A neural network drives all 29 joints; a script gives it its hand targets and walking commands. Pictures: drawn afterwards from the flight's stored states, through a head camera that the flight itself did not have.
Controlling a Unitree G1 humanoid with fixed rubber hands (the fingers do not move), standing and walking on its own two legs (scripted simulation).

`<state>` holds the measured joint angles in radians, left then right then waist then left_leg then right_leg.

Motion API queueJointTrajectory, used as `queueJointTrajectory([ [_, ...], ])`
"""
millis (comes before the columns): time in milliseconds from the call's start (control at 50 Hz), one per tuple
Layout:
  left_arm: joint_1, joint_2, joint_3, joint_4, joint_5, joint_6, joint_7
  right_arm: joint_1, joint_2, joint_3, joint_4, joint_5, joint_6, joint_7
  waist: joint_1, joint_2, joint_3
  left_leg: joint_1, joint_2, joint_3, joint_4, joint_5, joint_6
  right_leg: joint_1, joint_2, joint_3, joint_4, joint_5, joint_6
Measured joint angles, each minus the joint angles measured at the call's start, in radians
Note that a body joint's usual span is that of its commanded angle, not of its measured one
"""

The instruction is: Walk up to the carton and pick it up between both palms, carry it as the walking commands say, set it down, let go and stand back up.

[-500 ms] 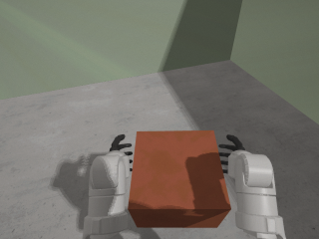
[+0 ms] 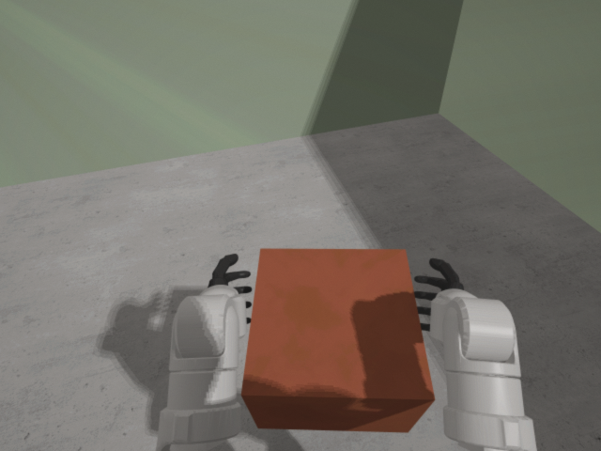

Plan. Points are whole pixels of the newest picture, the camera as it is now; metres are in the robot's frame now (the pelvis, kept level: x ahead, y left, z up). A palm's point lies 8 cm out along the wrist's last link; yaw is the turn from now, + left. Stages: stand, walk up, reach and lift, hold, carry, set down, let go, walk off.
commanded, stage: carry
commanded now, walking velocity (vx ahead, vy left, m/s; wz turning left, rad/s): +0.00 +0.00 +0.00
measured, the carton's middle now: (332, 338) +0.29 -0.01 +0.00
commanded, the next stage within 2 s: hold in 0.24 s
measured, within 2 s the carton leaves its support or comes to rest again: neither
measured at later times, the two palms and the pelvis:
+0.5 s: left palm (212, 329) +0.27 +0.15 +0.06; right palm (440, 330) +0.27 -0.15 +0.05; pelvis -0.01 +0.00 +0.01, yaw -2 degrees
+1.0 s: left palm (217, 311) +0.30 +0.15 +0.06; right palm (431, 311) +0.31 -0.15 +0.04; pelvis +0.01 -0.01 +0.01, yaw -1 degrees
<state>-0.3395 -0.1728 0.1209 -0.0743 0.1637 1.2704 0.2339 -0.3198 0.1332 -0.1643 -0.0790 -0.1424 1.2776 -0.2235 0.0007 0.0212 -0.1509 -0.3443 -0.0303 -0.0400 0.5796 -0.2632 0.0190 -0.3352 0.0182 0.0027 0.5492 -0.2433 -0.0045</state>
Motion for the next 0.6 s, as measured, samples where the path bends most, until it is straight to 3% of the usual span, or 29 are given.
queueJointTrajectory([
  [260,0.006,0.002,0.001,0.01,0.007,-0.024,-0.007,0.004,0.012,-0.007,0.014,-0.009,-0.03,0.002,0.001,-0.009,0.008,-0.002,0.001,0.003,-0.008,0.009,0.0,-0.001,-0.004,-0.005,-0.008,0.009,0.001],
  [280,0.0,0.0,0.014,0.037,0.022,-0.044,-0.03,0.0,0.014,-0.017,0.039,-0.018,-0.049,0.018,0.005,-0.01,0.015,0.007,0.003,0.006,-0.012,0.01,0.0,0.006,-0.002,-0.002,-0.012,0.011,0.001],
  [320,-0.041,-0.015,0.122,0.278,0.129,-0.213,-0.139,-0.045,0.04,-0.106,0.276,-0.114,-0.215,0.121,0.021,-0.01,0.049,0.082,0.008,0.017,-0.067,0.029,0.002,0.073,0.008,0.025,-0.062,0.04,-0.001],
  [340,-0.03,-0.012,0.142,0.358,0.165,-0.301,-0.171,-0.042,0.052,-0.129,0.361,-0.157,-0.303,0.152,0.02,-0.008,0.063,0.112,0.009,0.02,-0.093,0.04,0.002,0.103,0.009,0.032,-0.088,0.048,-0.001],
  [380,0.027,0.007,0.117,0.399,0.168,-0.418,-0.212,0.012,0.033,-0.094,0.411,-0.181,-0.422,0.192,0.021,-0.007,0.081,0.143,0.006,0.021,-0.127,0.058,0.001,0.131,0.007,0.037,-0.117,0.062,0.002],
  [480,0.104,0.027,0.07,0.325,0.116,-0.522,-0.245,0.113,0.007,-0.039,0.325,-0.14,-0.533,0.229,0.052,-0.022,0.088,0.189,0.001,0.027,-0.176,0.084,0.001,0.163,0.004,0.052,-0.141,0.077,0.003],
  [600,-0.022,0.008,0.163,0.433,0.166,-0.559,-0.263,-0.019,0.035,-0.153,0.443,-0.222,-0.577,0.252,0.031,-0.029,0.106,0.223,-0.012,-0.006,-0.135,0.068,0.002,0.206,0.018,0.063,-0.1,0.041,-0.004],
])
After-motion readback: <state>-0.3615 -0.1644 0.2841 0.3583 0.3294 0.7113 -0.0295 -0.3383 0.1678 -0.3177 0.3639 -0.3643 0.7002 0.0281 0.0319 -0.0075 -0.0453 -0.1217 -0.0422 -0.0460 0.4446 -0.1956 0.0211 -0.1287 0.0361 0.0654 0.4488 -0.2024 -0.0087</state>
